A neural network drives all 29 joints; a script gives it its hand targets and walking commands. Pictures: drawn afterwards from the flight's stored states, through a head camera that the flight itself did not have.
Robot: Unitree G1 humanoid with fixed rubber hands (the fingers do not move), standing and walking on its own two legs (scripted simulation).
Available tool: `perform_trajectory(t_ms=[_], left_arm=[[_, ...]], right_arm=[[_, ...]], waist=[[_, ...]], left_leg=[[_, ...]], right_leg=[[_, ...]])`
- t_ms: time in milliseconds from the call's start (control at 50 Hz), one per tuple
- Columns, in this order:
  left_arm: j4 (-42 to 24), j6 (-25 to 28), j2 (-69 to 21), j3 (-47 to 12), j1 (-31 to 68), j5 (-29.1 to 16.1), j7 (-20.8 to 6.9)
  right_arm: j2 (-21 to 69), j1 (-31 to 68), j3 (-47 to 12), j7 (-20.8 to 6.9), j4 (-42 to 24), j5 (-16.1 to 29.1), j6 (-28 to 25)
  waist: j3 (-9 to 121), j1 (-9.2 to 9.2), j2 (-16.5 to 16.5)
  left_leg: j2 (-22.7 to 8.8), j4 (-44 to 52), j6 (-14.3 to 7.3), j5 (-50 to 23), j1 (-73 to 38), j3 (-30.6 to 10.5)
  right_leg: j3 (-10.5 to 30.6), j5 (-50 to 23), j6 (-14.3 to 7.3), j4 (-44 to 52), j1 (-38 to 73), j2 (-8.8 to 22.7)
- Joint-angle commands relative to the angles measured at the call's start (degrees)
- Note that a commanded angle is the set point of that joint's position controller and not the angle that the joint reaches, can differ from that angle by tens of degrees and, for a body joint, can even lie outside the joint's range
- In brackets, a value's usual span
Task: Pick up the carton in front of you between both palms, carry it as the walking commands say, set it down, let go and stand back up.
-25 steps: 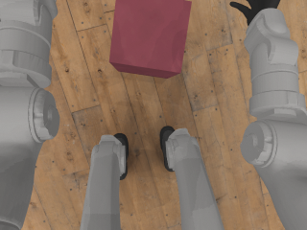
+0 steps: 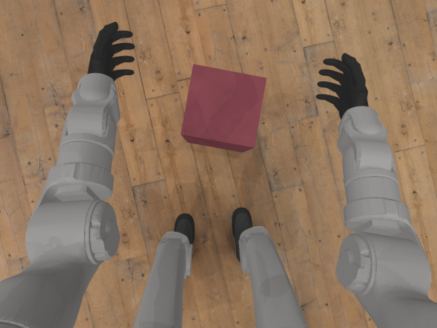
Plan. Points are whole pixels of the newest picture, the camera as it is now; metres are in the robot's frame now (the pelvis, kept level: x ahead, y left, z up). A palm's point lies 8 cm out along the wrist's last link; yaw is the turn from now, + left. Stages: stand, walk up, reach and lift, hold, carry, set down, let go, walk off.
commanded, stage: let go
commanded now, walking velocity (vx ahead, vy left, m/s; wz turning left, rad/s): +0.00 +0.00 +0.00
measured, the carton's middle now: (221, 114) +0.53 -0.04 -0.55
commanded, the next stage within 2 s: stand in 1.22 s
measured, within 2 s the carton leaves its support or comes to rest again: neither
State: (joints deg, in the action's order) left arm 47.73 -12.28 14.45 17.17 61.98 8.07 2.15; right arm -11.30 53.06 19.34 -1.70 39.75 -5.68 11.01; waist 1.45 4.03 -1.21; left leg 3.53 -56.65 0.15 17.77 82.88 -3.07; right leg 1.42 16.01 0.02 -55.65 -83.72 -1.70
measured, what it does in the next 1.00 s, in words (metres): rises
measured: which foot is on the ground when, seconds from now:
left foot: down 0.00-1.00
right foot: down 0.00-1.00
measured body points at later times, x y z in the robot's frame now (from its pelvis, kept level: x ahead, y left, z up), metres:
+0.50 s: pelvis +0.05 -0.01 +0.08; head +0.20 +0.00 +0.51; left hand +0.35 +0.20 -0.02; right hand +0.29 -0.25 -0.01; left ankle +0.05 +0.11 -0.64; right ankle +0.06 -0.11 -0.64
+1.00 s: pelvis +0.07 +0.01 +0.10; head +0.08 +0.01 +0.55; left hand +0.25 +0.24 +0.03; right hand +0.24 -0.23 +0.03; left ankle +0.05 +0.11 -0.64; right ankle +0.06 -0.11 -0.64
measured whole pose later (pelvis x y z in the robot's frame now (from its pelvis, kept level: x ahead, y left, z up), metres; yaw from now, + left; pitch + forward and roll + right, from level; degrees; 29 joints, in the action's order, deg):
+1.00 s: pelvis +0.07 +0.01 +0.10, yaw -1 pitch -4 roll +0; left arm 24.5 -7.0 12.1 2.1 -13.1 0.0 -3.8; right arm -12.1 -11.9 2.7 -4.4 24.8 -0.9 7.2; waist -5.4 -0.2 -0.9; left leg 2.4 -25.7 -1.7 16.8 4.9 -2.3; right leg 3.1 14.9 0.2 -25.1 -6.2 -1.3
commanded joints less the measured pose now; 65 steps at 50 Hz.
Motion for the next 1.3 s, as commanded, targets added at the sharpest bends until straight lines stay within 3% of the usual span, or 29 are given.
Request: perform_trajectory(t_ms=[0,100,260,400,560,660,760,920,1040,1060,1100,1200,1220,1280], left_arm=[[-12.42,2.23,2.74,-0.61,1.67,-0.43,1.6],[-17.23,4.99,2.11,-2.52,-10.15,-2.16,0.62],[-16.08,8.77,1.13,-4.99,-31.08,-3.86,-1.33],[-17.78,11.6,1.31,-7.1,-46.6,-4.95,-2.33],[-22.41,12.83,1.4,-10.5,-60.9,-6.62,-3.15],[-24.72,11.87,1.41,-12.19,-67.72,-7.08,-3.82],[-26.9,9.58,1.65,-13.22,-71.41,-7.66,-4.79],[-28.93,6.31,2.2,-13.87,-71.58,-8.19,-5.98],[-29.01,5.07,2.38,-13.41,-72.08,-7.57,-6.01],[-24.98,6.77,2.71,-13.12,-75.12,-8.54,-4.83],[-26.86,7.18,2.64,-13.59,-74.09,-8.16,-4.11],[-27.37,6.83,3.0,-14.15,-72.7,-8.5,-3.92],[-19.55,8.41,10.27,-11.47,-73.13,-5.3,-1.86],[-18.17,10.61,10.47,-11.8,-72.46,-4.78,-1.37]], right_arm=[[-8.25,0.18,-1.03,-1.95,-9.27,-0.78,-2.36],[-6.79,-11.34,-4.26,-3.4,-10.69,1.19,-4.54],[-4.51,-30.12,-8.55,-3.39,-11.29,4.42,-8.07],[-4.39,-45.17,-12.07,-2.54,-14.84,6.09,-10.71],[-5.08,-59.25,-15.22,-2.25,-19.05,7.29,-11.37],[-6.13,-62.58,-15.73,-2.59,-20.13,7.52,-10.38],[-6.74,-63.73,-15.49,-2.76,-20.13,6.55,-8.22],[-6.78,-63.92,-14.66,-2.5,-19.93,4.68,-4.68],[-6.54,-63.5,-14.65,-2.5,-20.69,4.5,-3.55],[-8.83,-60.58,-14.61,-0.98,-24.14,3.48,-0.57],[-7.85,-62.57,-15.47,-0.02,-23.33,3.99,0.53],[-6.76,-62.29,-16.49,0.85,-23.64,4.6,1.78],[-13.32,-60.33,-14.39,2.65,-15.26,3.97,-3.03],[-12.46,-61.6,-14.82,2.72,-12.24,3.23,-7.7]], waist=[[60.03,1.83,-1.97],[50.46,1.01,-0.26],[40.67,-0.12,1.46],[30.11,-0.84,2.4],[15.11,-1.7,0.57],[6.84,-3.13,-1.59],[0.84,-3.91,-1.4],[-4.25,-3.19,1.24],[-4.5,-3.62,0.44],[-1.22,-3.96,1.79],[-1.91,-4.19,0.43],[-3.74,-4.07,0.08],[-5.1,-4.91,-2.68],[-3.61,-3.79,0.18]], left_leg=[[0.61,5.17,1.89,-27.65,-39.24,1.36],[0.67,10.81,1.42,-19.64,-35.43,2.17],[0.22,16.8,0.83,-15.12,-37.64,2.01],[-0.54,22.03,0.1,-13.6,-48.03,1.57],[-1.7,29.52,0.22,-14.23,-65.4,1.1],[-2.32,33.52,0.98,-15.61,-71.08,0.78],[-2.69,35.68,1.12,-15.15,-73.66,0.69],[-2.71,36.24,0.76,-12.88,-75.04,1.23],[-2.41,35.78,0.63,-13.92,-75.6,1.5],[-2.57,33.57,1.0,-18.48,-78.39,0.86],[-2.42,32.85,1.15,-19.5,-78.36,0.99],[-2.2,33.27,0.55,-16.21,-76.39,1.68],[-4.42,31.26,1.27,-6.02,-68.63,0.24],[-5.14,31.88,0.39,2.93,-69.54,-2.37]], right_leg=[[-3.17,-27.89,1.14,3.76,38.71,-1.76],[-0.44,-27.89,1.14,8.12,49.85,-0.44],[2.51,-30.72,1.19,13.26,62.23,1.11],[2.18,-27.43,1.47,19.04,66.82,1.15],[0.26,-18.7,1.49,27.42,70.44,0.03],[-0.38,-15.71,1.08,30.99,74.11,-0.63],[-0.9,-12.66,0.58,32.56,76.64,-1.07],[-1.17,-10.88,0.41,32.89,79.03,-1.44],[-1.04,-12.32,0.46,32.7,80.85,-1.26],[-1.29,-11.11,0.77,30.83,79.74,-2.39],[-1.07,-10.97,0.64,30.63,78.3,-2.15],[-0.43,-11.16,0.84,30.83,77.63,-1.7],[2.51,-8.08,1.51,31.25,70.54,3.0],[5.26,2.35,0.09,32.95,67.78,3.84]])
